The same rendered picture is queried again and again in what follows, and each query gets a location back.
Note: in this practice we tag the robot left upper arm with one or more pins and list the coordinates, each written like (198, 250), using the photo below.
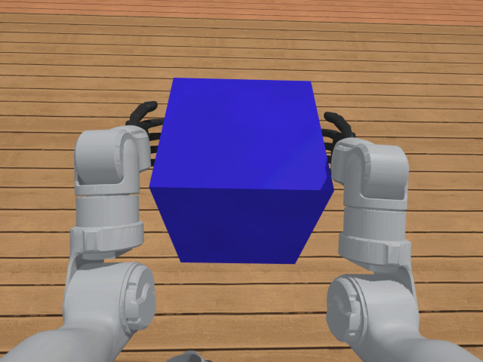
(105, 305)

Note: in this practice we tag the right robot forearm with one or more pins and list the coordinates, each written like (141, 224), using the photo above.
(375, 180)

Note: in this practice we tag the robot right hand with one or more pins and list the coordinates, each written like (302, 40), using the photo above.
(342, 125)

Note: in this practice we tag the robot left hand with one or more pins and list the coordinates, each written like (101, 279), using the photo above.
(135, 120)

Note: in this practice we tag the robot left shin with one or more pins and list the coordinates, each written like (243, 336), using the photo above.
(192, 352)

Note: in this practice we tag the carton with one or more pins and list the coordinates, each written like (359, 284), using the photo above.
(241, 173)

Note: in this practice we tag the left robot forearm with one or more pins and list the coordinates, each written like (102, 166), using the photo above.
(107, 167)

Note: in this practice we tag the robot right upper arm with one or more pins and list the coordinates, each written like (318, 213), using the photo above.
(376, 315)

